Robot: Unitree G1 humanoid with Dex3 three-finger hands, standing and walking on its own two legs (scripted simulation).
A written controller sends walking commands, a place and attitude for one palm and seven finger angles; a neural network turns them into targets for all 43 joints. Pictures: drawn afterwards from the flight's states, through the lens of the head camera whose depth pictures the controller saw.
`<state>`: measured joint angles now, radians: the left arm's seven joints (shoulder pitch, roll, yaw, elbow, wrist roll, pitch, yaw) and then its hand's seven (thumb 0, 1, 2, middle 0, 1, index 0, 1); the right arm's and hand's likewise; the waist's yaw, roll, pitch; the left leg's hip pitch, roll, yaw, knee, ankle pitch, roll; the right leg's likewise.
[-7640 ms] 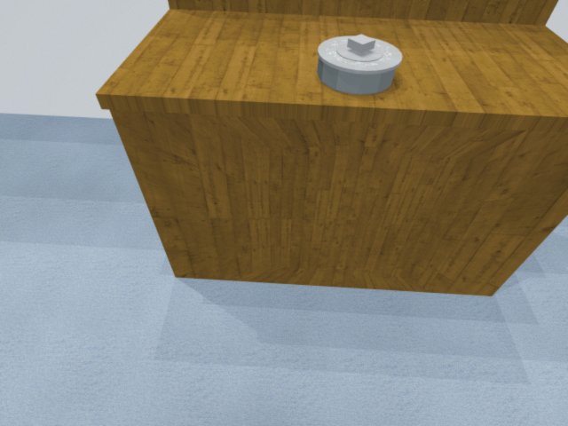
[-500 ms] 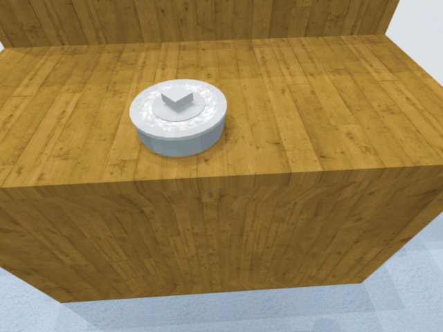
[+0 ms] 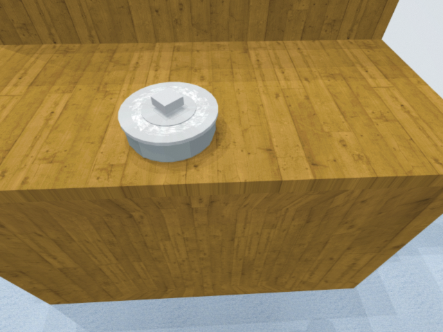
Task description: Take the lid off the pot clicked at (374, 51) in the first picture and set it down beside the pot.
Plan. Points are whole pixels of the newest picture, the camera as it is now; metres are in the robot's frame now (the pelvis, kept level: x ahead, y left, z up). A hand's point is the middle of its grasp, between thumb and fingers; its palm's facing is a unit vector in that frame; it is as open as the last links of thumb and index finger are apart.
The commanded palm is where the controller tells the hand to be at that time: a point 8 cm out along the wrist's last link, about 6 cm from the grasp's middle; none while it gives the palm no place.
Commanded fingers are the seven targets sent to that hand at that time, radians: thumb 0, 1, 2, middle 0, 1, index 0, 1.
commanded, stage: come to a stop and stand still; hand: left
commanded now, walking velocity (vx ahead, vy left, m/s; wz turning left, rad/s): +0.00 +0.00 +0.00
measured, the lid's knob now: (167, 100) +0.51 +0.15 +0.15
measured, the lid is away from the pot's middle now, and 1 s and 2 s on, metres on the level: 0.00 0.00 0.00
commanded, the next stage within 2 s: look again from close up in 0.26 s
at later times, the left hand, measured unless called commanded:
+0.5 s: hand out of the picture +0.00 +0.17 -0.17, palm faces +0.04 -0.98 -0.19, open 7.3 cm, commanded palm none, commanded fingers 0.00 0.90 0.90 -0.20 -0.30 -0.20 -0.30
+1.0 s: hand out of the picture -0.02 +0.17 -0.18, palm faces +0.04 -0.98 -0.17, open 7.4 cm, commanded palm none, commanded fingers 0.00 0.90 0.90 -0.20 -0.30 -0.20 -0.30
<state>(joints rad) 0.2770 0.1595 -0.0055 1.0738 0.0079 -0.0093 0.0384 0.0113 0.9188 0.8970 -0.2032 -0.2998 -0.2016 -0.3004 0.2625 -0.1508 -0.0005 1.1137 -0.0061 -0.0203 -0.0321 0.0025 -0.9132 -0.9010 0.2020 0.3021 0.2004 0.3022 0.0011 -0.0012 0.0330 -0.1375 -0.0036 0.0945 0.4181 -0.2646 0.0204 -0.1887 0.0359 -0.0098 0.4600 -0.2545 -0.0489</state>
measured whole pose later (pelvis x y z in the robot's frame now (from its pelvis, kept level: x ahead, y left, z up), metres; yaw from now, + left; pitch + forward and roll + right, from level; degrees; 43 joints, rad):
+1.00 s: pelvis -0.01 +0.00 +0.00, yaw +0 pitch -1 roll +0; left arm 0.31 0.14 0.00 1.10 0.01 -0.02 0.04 0.01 0.91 0.90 -0.20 -0.30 -0.20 -0.30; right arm 0.29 -0.12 0.00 1.15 0.00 -0.02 -0.03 0.00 -0.91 -0.90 0.20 0.30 0.20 0.30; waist 0.00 -0.02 0.03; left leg -0.14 0.00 0.10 0.41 -0.25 0.02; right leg -0.19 0.04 -0.01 0.43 -0.23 -0.04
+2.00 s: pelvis -0.01 +0.01 +0.00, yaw +4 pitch -5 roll -1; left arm 0.70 0.32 0.23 -0.46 -0.03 -0.09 0.09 0.02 0.89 0.90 -1.28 -1.47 -1.28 -1.47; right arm 0.23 -0.17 0.04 0.63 0.01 -0.16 -0.02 0.01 -0.90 -0.90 0.21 0.30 0.21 0.30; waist 0.08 0.07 0.01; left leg -0.12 -0.01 0.03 0.47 -0.28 0.04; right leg -0.11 0.03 -0.07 0.43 -0.24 -0.03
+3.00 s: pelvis -0.03 +0.02 -0.01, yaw +2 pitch -3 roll +0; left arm 0.43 0.57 0.29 -0.69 0.49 0.11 0.10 0.01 0.81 0.96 -1.30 -1.39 -1.30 -1.39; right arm 0.14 -0.27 0.02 0.55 0.02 0.02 0.03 0.01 -0.90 -0.90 0.20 0.30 0.20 0.30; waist 0.10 0.09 0.00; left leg -0.19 -0.03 0.07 0.50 -0.27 0.05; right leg -0.21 0.01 -0.03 0.51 -0.25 -0.02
